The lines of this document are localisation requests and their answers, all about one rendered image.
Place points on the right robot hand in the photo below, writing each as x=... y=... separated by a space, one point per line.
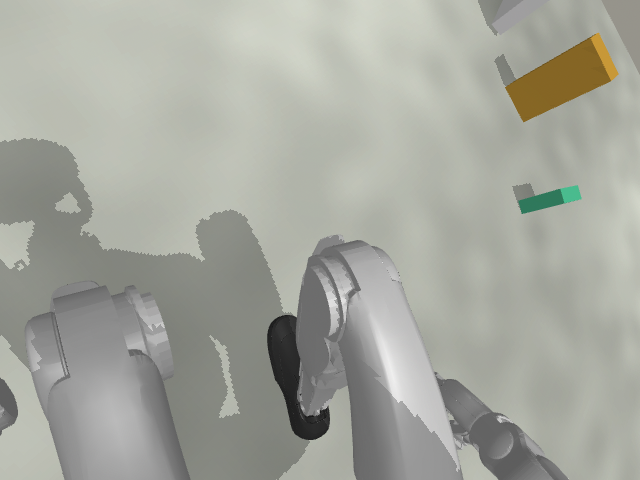
x=464 y=406

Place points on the right robot foot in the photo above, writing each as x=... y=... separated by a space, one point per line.
x=285 y=362

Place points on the right robot arm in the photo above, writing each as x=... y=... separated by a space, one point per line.
x=508 y=452

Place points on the left robot arm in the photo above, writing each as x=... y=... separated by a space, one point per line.
x=8 y=406

